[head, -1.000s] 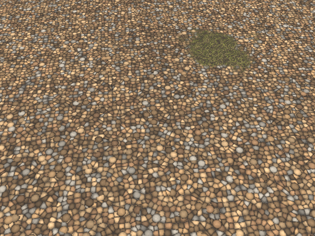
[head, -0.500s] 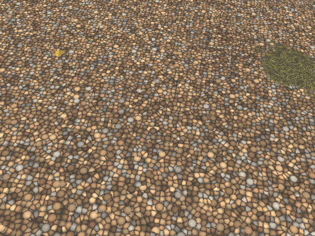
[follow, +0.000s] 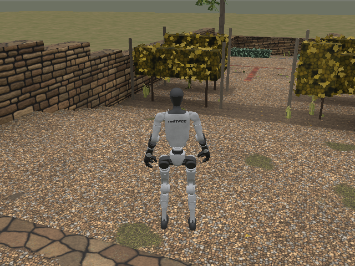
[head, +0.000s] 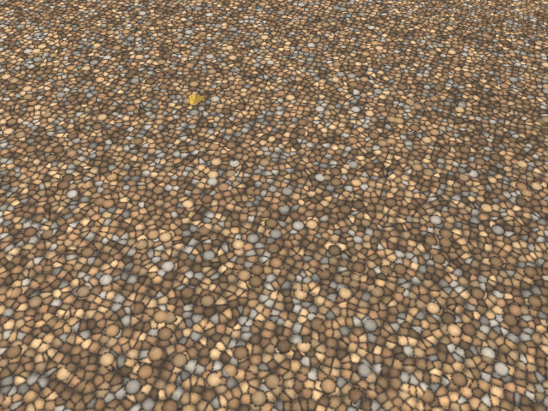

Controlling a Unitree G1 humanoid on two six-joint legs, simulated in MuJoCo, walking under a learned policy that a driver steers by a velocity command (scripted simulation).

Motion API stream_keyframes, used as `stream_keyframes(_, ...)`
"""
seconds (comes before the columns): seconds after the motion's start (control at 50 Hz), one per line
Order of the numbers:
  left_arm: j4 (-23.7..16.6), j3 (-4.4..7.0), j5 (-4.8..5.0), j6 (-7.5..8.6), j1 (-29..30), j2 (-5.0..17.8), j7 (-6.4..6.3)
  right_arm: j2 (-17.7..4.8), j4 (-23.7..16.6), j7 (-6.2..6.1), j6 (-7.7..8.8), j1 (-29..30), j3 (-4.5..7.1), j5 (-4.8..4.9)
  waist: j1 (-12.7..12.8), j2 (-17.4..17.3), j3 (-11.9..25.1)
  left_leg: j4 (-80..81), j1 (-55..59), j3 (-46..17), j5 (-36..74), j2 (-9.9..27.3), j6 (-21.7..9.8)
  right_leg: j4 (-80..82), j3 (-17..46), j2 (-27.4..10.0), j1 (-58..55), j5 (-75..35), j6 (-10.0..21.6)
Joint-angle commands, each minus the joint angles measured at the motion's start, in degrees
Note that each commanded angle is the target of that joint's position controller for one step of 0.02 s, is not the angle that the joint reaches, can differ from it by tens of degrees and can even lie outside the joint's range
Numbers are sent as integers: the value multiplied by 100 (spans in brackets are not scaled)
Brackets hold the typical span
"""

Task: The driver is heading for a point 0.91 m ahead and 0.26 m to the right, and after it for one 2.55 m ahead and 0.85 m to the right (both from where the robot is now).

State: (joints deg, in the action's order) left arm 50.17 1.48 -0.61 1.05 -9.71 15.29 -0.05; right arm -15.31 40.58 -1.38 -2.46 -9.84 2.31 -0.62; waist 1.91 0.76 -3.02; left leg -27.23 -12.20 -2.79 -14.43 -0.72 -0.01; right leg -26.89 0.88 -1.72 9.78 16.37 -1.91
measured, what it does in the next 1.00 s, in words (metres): walks ahead, turning right: right foot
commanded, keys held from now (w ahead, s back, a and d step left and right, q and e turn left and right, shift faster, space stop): no key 0.24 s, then e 0.04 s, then w+e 0.72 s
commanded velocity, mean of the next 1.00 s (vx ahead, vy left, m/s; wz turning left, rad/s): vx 0.25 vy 0.00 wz -0.30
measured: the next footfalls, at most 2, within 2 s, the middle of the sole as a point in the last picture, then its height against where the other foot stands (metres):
right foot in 0.62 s outside the picture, level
left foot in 1.12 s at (337, 396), level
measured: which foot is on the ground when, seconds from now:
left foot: down 0.00-0.62, up 0.64-1.00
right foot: down 0.00-0.32, up 0.34-0.60, down 0.62-1.00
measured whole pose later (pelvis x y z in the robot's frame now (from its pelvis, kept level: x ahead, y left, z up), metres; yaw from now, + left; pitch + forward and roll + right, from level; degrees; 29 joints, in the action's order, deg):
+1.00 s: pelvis +0.21 -0.12 +0.01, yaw -22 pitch +2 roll +2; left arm 50.7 2.2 1.3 3.4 -25.3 13.8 -1.6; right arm -16.1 39.5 1.8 6.0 2.3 3.5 0.5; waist 5.1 -2.6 -2.0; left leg -30.2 -36.5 -3.8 5.3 0.9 2.0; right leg -15.1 8.7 3.8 -1.8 18.3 5.2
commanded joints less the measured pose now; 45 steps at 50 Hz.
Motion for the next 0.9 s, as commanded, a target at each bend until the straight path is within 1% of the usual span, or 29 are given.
stream_keyframes(0.02,-199,140,1,40,153,764,-42,-721,-336,63,151,133,175,-66,-139,-568,540,371,583,-618,1390,565,-396,168,-16,-71,220,-692,-55)
stream_keyframes(0.08,-81,131,8,-35,18,753,-88,-671,-208,66,241,44,145,-26,-98,-579,387,338,403,-599,1609,534,-321,207,28,-120,140,-910,-56)
stream_keyframes(0.24,309,137,25,-87,-30,755,-152,-633,54,60,281,101,120,-6,-86,-269,350,353,328,-551,1580,452,-334,305,23,-143,-44,-962,-113)
stream_keyframes(0.28,373,130,63,-98,8,767,-156,-645,133,38,291,92,129,-27,-120,-210,346,335,469,-401,1477,397,-286,306,93,-140,90,-1068,-81)
stream_keyframes(0.3,390,121,89,-109,18,743,-166,-702,192,7,281,2,155,-28,-160,-259,463,407,589,-362,820,373,-302,180,9,-32,182,-683,-51)
stream_keyframes(0.32,354,116,130,-115,111,725,-179,-841,211,-33,258,-67,210,1,-251,-400,421,575,647,-492,-284,452,-405,-154,-146,149,499,-50,-8)
stream_keyframes(0.34,246,112,164,-101,276,697,-181,-1024,247,-69,240,-261,278,40,-398,-690,311,929,702,-961,-1647,788,-639,-705,-299,289,1018,556,32)
stream_keyframes(0.36,94,116,195,-63,470,696,-168,-1198,304,-100,242,-490,339,71,-524,-1030,82,1414,641,-1691,-2710,1360,-980,-1355,-354,270,1568,987,106)
stream_keyframes(0.38,-74,145,237,-12,714,778,-136,-1262,350,-126,306,-709,371,50,-664,-1227,-219,1820,487,-2391,-3078,1891,-1309,-2294,-57,28,2127,1461,232)
stream_keyframes(0.4,-162,192,321,38,758,822,-101,-1182,392,-136,424,-791,357,2,-629,-1184,-411,2015,567,-2784,-2989,2247,-1512,-3084,291,-195,2724,1762,365)
stream_keyframes(0.42,-123,232,354,75,554,839,-71,-1019,375,-133,533,-635,321,54,-449,-1001,-420,2017,771,-2640,-2733,2296,-1491,-3349,472,-370,3029,1654,454)
stream_keyframes(0.44,-80,248,338,102,393,817,-35,-900,325,-127,599,-415,300,145,-321,-862,-370,2043,933,-2258,-2441,2203,-1350,-3190,507,-502,3102,1440,496)
stream_keyframes(0.46,-60,249,299,118,360,779,1,-884,286,-120,628,-237,303,192,-273,-770,-311,2084,949,-1785,-2023,2059,-1192,-2860,396,-581,2939,1240,487)
stream_keyframes(0.5,-31,186,224,133,270,579,109,-1025,220,-91,636,58,354,167,-167,-700,-87,2000,545,-774,-1042,1669,-938,-2184,42,-572,2017,747,429)
stream_keyframes(0.52,-4,156,214,129,151,511,171,-1121,189,-62,630,168,391,162,-94,-723,22,1918,243,-336,-780,1493,-857,-1796,-139,-491,1430,548,416)
stream_keyframes(0.54,40,164,211,113,4,538,216,-1181,193,-24,618,142,423,176,-56,-733,126,1765,47,-69,-769,1400,-835,-1524,-371,-329,956,246,375)
stream_keyframes(0.56,129,186,214,92,-312,555,239,-1181,207,10,596,164,430,214,104,-671,195,1471,-235,158,-983,1351,-794,-1192,-604,-171,412,-182,344)
stream_keyframes(0.58,260,230,203,56,-689,602,238,-1110,219,38,577,136,413,226,250,-543,253,1056,-619,352,-1262,1282,-729,-1063,-851,58,-170,-246,340)
stream_keyframes(0.6,412,322,210,19,-1160,744,216,-924,221,60,569,61,353,183,404,-255,315,310,-977,577,-1311,1133,-614,-1003,-960,282,-709,49,430)
stream_keyframes(0.62,523,470,268,22,-1739,1051,167,-550,181,89,574,53,230,55,644,688,306,-1509,-1506,1080,-1079,775,-305,-429,-269,67,-1224,422,703)
stream_keyframes(0.64,306,535,195,128,-1843,1754,126,-50,-199,94,631,232,67,-72,429,2213,287,-3852,-3032,854,-2115,43,97,956,3180,-1386,-1398,1641,1601)
stream_keyframes(0.66,109,480,91,297,-1655,1749,233,-351,-386,90,781,262,122,260,328,1568,493,-4640,-3774,-110,-2027,-136,-21,2203,5247,-2072,-1429,3205,2334)
stream_keyframes(0.68,5,410,100,416,-1311,1463,254,-738,-390,112,889,466,197,442,236,899,-57,-4795,-4220,-261,-1473,267,-199,2180,4941,-2169,-1187,3365,2202)
stream_keyframes(0.7,-75,321,123,468,-1069,1127,255,-933,-307,113,962,448,243,340,134,499,-205,-4460,-4037,-259,-851,497,-312,1921,4119,-1877,-970,2638,1896)
stream_keyframes(0.72,-170,283,107,455,-800,1043,226,-904,-162,77,985,341,264,159,-9,295,-193,-4004,-3636,-267,-367,661,-291,1744,3348,-1532,-710,1717,1649)
stream_keyframes(0.74,-228,250,88,435,-710,945,186,-953,-108,77,974,337,307,35,-55,343,-158,-3513,-3251,-250,15,712,-244,1757,2714,-1207,-556,1015,1466)
stream_keyframes(0.76,-247,238,72,423,-785,925,134,-922,-108,105,949,389,320,27,-64,552,-96,-3184,-3031,-201,348,663,-161,1795,2388,-1066,-540,442,1422)
stream_keyframes(0.84,-183,258,143,391,-1331,901,-59,-595,-282,143,883,966,267,33,59,263,-18,-1813,-3010,19,1302,314,146,1708,1552,-745,-831,-1694,1333)
stream_keyframes(0.9,-175,277,156,322,-1553,877,-156,-351,-468,235,905,1536,191,83,217,424,-65,-820,-2607,139,1931,86,256,1662,1297,-539,-570,-1852,1182)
